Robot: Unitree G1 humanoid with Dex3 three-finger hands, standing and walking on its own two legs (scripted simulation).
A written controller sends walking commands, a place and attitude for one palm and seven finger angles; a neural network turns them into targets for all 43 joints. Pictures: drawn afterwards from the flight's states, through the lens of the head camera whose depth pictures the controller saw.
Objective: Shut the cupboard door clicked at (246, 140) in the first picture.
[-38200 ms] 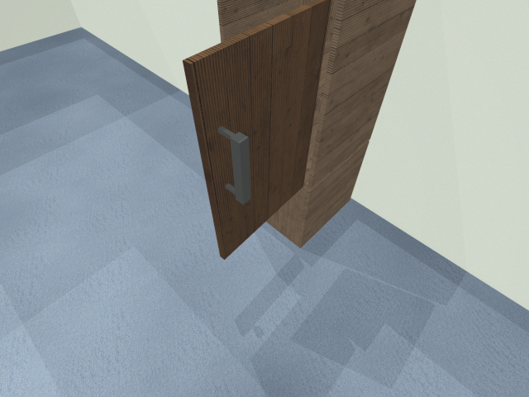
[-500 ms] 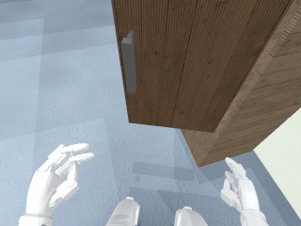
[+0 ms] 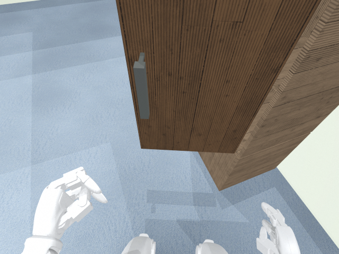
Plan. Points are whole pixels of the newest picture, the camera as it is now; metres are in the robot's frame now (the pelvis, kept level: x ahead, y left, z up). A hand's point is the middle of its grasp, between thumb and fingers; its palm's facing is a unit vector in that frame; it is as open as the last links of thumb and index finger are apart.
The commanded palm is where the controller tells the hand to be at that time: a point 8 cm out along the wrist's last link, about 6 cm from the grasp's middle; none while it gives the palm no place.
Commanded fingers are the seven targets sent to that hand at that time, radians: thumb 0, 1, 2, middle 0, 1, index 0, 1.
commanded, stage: raise the hand and make a fist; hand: left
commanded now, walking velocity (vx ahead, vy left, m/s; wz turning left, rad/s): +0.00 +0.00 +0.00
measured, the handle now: (143, 88) +0.50 +0.11 +0.10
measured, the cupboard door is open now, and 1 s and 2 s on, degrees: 66 66 66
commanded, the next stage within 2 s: bring the fist close to the handle in 0.86 s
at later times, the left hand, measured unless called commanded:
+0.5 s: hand (83, 182) +0.23 +0.18 +0.10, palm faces +0.02 -1.00 -0.05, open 3.1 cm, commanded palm +0.21 +0.24 +0.10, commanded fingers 0.00 0.90 0.90 -1.30 -1.50 -1.30 -1.50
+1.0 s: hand (95, 183) +0.23 +0.16 +0.10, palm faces +0.02 -1.00 -0.04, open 3.1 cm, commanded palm +0.22 +0.21 +0.10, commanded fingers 0.00 0.90 0.90 -1.30 -1.50 -1.30 -1.50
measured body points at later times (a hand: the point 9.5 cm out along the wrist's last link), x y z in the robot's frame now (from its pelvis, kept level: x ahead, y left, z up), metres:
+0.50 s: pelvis +0.01 +0.00 +0.02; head +0.05 -0.01 +0.47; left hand +0.23 +0.24 +0.11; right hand +0.19 -0.23 -0.05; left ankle +0.03 +0.10 -0.66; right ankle +0.03 -0.12 -0.66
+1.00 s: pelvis +0.01 -0.02 +0.03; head +0.05 -0.03 +0.47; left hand +0.23 +0.22 +0.10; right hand +0.19 -0.25 -0.05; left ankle +0.03 +0.10 -0.66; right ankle +0.03 -0.12 -0.66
